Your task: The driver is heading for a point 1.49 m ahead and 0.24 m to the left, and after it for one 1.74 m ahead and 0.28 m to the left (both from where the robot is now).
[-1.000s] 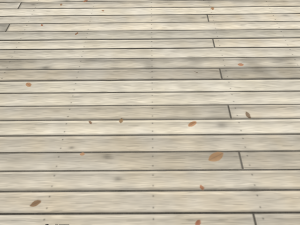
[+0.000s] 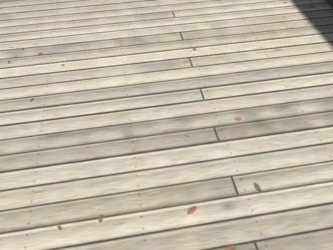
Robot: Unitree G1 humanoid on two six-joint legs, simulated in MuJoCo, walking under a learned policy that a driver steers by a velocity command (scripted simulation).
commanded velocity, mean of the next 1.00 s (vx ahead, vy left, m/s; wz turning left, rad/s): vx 0.00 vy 0.00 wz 0.00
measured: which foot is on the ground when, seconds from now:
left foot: down 0.00-1.00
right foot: down 0.00-1.00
